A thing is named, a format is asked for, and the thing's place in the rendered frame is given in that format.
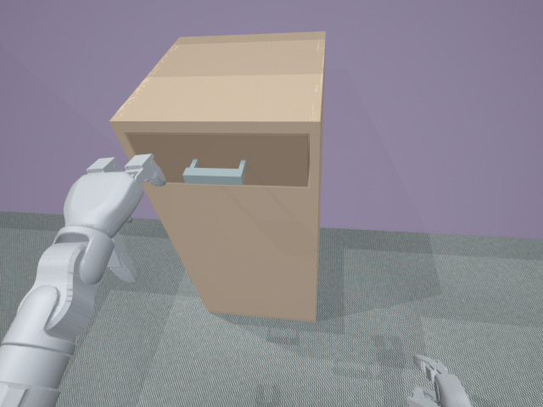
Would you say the drawer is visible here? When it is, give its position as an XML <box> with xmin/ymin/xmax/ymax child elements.
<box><xmin>127</xmin><ymin>132</ymin><xmax>310</xmax><ymax>187</ymax></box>

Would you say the right robot hand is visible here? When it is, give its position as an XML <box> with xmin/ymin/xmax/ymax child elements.
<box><xmin>408</xmin><ymin>354</ymin><xmax>473</xmax><ymax>407</ymax></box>

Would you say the handle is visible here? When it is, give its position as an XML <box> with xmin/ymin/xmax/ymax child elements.
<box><xmin>182</xmin><ymin>159</ymin><xmax>246</xmax><ymax>186</ymax></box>

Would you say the left robot hand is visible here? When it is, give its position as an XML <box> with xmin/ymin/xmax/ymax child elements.
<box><xmin>64</xmin><ymin>153</ymin><xmax>166</xmax><ymax>282</ymax></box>

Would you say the left robot forearm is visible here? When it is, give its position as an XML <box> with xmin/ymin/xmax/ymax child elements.
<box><xmin>0</xmin><ymin>226</ymin><xmax>115</xmax><ymax>407</ymax></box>

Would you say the cabinet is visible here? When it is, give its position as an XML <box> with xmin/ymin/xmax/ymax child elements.
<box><xmin>109</xmin><ymin>31</ymin><xmax>326</xmax><ymax>322</ymax></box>

